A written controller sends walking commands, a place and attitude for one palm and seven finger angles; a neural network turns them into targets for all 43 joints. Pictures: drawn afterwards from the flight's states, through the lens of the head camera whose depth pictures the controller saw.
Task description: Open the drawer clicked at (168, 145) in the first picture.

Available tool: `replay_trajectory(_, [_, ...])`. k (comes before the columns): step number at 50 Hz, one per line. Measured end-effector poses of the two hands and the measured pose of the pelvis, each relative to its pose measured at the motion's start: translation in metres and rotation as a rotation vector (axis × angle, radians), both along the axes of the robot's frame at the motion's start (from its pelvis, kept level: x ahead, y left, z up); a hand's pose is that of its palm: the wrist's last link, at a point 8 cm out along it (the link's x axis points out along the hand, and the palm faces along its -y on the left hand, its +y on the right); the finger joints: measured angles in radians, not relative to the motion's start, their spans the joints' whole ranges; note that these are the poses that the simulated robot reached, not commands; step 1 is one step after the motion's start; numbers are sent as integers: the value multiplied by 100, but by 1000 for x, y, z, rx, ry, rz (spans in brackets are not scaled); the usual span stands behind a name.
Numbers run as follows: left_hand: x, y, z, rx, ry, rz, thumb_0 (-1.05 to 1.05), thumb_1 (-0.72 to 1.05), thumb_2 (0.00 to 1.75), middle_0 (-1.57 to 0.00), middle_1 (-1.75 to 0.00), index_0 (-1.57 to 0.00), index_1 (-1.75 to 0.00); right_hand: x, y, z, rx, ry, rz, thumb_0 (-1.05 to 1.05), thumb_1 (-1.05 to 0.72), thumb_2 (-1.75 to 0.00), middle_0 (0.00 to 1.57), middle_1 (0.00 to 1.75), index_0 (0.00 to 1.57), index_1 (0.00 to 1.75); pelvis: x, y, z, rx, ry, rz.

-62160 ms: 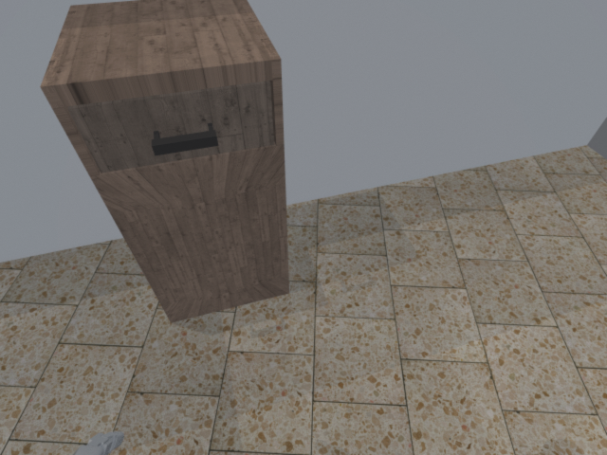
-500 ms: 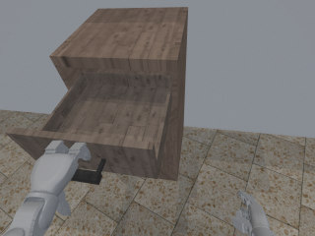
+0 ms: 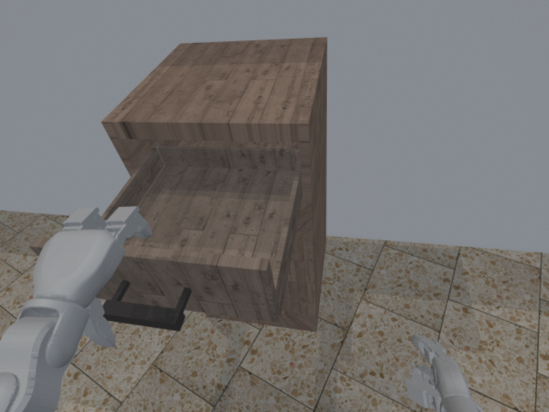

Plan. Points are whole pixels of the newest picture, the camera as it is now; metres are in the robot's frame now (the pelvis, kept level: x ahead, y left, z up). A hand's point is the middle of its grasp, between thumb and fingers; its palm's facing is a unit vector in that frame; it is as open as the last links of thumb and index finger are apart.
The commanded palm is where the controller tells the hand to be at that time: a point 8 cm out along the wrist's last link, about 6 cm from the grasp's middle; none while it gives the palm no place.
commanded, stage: lift the hand off the handle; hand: left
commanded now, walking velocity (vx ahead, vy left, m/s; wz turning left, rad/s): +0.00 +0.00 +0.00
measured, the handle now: (148, 302) +0.25 +0.27 +0.01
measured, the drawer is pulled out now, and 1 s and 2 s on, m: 0.30 0.30 0.30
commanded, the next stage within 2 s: draw the hand back to the body in 0.30 s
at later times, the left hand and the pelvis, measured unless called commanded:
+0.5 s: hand (106, 268) +0.22 +0.25 +0.15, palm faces +0.09 -0.03 -1.00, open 13.8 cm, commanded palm +0.18 +0.26 +0.21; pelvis -0.01 +0.00 +0.00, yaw +0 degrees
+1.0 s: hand (80, 282) +0.20 +0.27 +0.15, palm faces +0.12 -0.01 -0.99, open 13.8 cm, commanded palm +0.16 +0.27 +0.20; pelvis -0.01 +0.00 +0.00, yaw +1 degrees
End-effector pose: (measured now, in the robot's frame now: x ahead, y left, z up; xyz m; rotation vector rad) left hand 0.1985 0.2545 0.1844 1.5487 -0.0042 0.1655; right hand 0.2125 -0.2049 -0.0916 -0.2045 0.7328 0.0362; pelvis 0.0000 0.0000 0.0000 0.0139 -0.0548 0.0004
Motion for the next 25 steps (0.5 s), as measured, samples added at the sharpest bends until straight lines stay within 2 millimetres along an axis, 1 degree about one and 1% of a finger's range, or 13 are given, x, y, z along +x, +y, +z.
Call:
replay_trajectory(3, [-2, 0, 6, 5, 6, -11, 0, -50, 30, -32, -120, -33, -120, -2, -2, 1, -3, 0, 2, 1, -91, -90, 20, 30, 20, 30, 0, -1, 1, -1, -7, -1])
replay_trajectory(9, [-8, 1, 25, 12, -39, -26, 0, -50, 30, -32, -120, -32, -120, -4, -5, 2, -10, -2, 14, 1, -91, -90, 20, 30, 20, 30, -2, -1, 1, -4, -19, 4])
replay_trajectory(13, [-7, 5, 33, 19, -50, -12, 0, -50, 30, -32, -120, -32, -120, -5, -3, 1, -4, 1, 19, 1, -91, -90, 20, 30, 20, 30, -5, -1, 2, -2, -24, 10])
replay_trajectory(18, [1, 8, 26, -2, 4, 0, 0, -50, 30, -32, -120, -32, -120, -9, 0, 0, 11, -1, 22, 1, -91, -90, 20, 30, 20, 30, -10, -1, 2, 1, -19, 9])
replay_trajectory(22, [3, 1, 19, -11, 32, -39, 0, -50, 30, -32, -120, -32, -120, -13, 0, 0, 12, -2, 24, 1, -91, -90, 20, 30, 20, 30, -10, -1, 2, 1, -15, 6])
replay_trajectory(25, [0, -5, 21, -8, 17, -79, 0, -49, 30, -32, -120, -32, -120, -16, -1, 0, 10, -2, 21, 1, -91, -90, 20, 30, 20, 30, -9, -1, 2, 0, -14, 3])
